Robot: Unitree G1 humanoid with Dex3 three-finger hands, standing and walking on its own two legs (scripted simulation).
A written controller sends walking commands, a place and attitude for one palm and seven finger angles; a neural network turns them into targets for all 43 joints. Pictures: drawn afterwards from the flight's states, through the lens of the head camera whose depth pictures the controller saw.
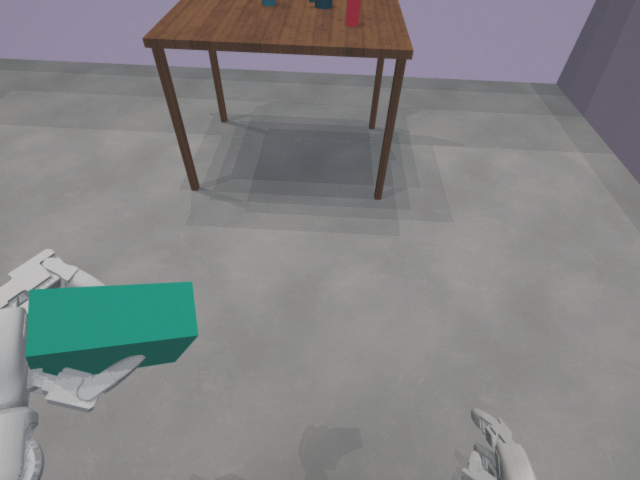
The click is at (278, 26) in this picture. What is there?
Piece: table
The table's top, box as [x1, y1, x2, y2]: [142, 0, 412, 59]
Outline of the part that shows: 142,38 145,47 411,59 412,47 397,0 361,0 359,25 357,27 345,25 346,0 332,0 332,7 328,9 316,8 314,6 314,2 309,2 308,0 276,0 276,4 273,6 264,6 261,4 261,0 180,0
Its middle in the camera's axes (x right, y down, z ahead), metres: -0.14 -0.95 +1.64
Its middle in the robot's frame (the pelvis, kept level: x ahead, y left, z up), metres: +1.85 +0.24 -0.07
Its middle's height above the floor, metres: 0.70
